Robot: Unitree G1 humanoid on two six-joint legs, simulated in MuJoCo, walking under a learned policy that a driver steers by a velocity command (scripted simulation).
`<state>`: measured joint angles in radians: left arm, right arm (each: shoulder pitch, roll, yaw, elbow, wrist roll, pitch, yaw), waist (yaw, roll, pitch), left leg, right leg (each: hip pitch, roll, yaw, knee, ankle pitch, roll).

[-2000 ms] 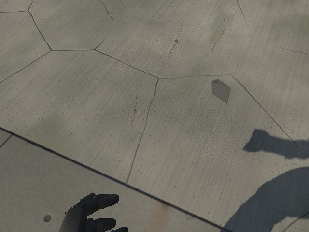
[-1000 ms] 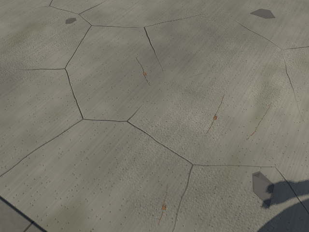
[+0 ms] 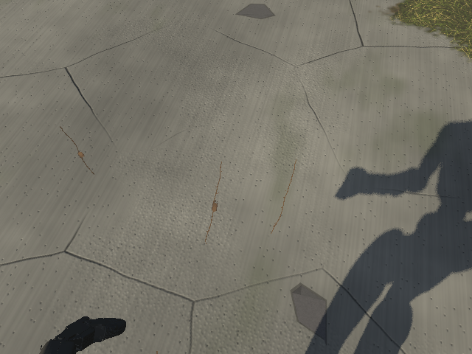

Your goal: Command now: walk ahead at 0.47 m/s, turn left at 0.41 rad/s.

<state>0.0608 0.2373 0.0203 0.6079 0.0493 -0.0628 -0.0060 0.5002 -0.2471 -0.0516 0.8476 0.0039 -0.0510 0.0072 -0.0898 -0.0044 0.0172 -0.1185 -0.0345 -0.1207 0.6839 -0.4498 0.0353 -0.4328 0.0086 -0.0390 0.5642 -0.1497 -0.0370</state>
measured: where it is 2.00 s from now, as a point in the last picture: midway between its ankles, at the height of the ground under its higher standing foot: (116, 248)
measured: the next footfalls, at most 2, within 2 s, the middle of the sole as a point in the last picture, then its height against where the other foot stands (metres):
left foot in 0.46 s outside the picture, level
right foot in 0.98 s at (191, 268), level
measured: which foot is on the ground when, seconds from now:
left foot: up 0.00-0.44, down 0.46-0.98, up 1.00-1.00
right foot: down 0.00-0.48, up 0.50-0.96, down 0.98-1.00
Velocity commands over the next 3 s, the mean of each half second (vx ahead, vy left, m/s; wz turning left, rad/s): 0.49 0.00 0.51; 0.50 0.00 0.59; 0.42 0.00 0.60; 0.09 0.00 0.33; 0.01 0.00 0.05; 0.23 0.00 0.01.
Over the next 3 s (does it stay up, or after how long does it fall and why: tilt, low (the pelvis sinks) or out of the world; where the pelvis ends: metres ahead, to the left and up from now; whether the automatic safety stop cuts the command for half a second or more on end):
stays up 0.84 0.45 0.00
